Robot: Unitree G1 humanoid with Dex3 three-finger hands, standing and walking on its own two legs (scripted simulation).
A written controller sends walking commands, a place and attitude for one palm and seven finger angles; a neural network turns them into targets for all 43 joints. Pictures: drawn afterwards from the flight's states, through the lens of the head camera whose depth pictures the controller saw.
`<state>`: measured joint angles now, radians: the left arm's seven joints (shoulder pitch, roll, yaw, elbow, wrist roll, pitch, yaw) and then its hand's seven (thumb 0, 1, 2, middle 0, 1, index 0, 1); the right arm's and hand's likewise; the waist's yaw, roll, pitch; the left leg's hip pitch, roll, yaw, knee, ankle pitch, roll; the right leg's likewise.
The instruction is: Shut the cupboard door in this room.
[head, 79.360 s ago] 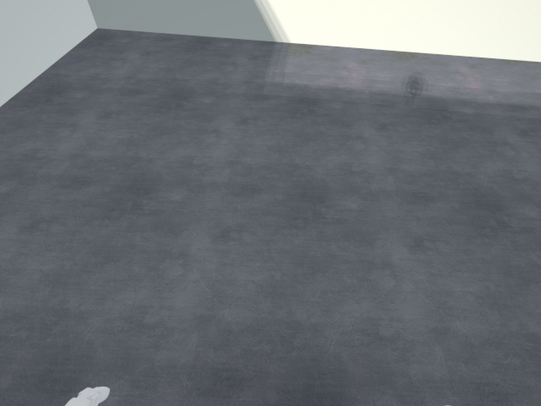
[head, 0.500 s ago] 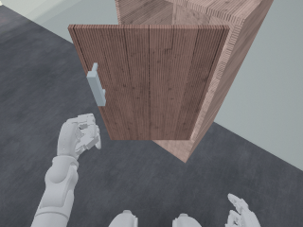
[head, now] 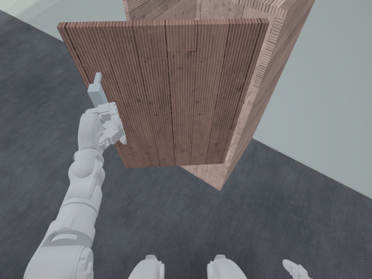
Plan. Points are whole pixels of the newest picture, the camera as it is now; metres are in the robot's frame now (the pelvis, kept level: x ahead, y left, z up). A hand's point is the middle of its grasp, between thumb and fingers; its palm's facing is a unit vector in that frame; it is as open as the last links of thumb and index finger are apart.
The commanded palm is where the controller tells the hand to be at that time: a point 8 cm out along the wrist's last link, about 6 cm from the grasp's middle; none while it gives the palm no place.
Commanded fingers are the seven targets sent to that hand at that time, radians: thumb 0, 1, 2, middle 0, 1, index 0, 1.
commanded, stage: bring the fist close to the handle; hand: left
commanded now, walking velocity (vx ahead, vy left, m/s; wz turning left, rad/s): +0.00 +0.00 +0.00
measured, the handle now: (104, 101) +0.51 +0.20 +0.06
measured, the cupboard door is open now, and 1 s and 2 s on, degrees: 37 31 18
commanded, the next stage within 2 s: push the door shut along its arc in 0.30 s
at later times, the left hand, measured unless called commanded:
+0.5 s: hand (114, 132) +0.41 +0.16 +0.06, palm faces +0.02 -1.00 -0.03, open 3.1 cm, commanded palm +0.40 +0.21 +0.06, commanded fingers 0.00 0.90 0.90 -1.30 -1.50 -1.30 -1.50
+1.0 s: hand (119, 111) +0.47 +0.15 +0.06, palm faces -0.12 -0.99 -0.04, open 3.1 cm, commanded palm +0.46 +0.20 +0.06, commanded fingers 0.00 0.90 0.90 -1.30 -1.50 -1.30 -1.50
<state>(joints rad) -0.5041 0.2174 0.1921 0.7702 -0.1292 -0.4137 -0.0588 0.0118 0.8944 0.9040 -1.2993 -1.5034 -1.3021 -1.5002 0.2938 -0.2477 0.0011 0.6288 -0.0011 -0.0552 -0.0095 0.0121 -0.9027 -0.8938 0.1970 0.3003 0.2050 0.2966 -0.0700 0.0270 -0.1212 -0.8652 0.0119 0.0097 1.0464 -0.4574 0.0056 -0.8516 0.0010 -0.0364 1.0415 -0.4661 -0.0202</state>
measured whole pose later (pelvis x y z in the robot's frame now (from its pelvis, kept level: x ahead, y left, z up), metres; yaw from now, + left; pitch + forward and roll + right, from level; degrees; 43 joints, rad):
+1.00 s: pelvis -0.01 +0.01 -0.01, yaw +0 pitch +20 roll -2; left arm -0.83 0.38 0.25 1.11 -0.14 -0.43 -0.26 0.01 0.90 0.90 -1.32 -1.50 -1.31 -1.50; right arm 0.35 -0.27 0.00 0.66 0.00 -0.02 -0.01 0.01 -0.90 -0.89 0.20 0.30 0.21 0.30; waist -0.13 0.03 -0.12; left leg -1.01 0.01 0.00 1.12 -0.46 0.02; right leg -0.97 0.00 -0.05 1.09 -0.46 -0.01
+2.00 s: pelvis +0.00 +0.01 -0.04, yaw -3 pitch +29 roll -4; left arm -1.31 0.63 0.30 1.33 -0.01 -0.24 -0.42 -0.02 0.88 0.92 -1.30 -1.50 -1.30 -1.50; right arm 0.42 -0.27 0.05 0.66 -0.03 -0.03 0.00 0.01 -0.90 -0.89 0.20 0.30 0.21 0.30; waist -0.28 0.06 -0.10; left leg -1.25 0.05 -0.02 1.25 -0.51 0.02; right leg -1.20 0.04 -0.06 1.17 -0.48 -0.01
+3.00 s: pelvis +0.02 +0.00 -0.01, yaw +0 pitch +23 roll -2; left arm -0.87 0.19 0.22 1.10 0.00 -0.50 0.13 0.01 0.90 0.90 -1.30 -1.50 -1.30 -1.50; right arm 0.37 -0.27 -0.04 0.65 -0.07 0.03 0.08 0.01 -0.91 -0.89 0.19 0.30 0.20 0.30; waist -0.16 0.04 -0.14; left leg -0.99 0.02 -0.01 1.08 -0.49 0.00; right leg -0.96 0.02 -0.05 1.05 -0.48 -0.02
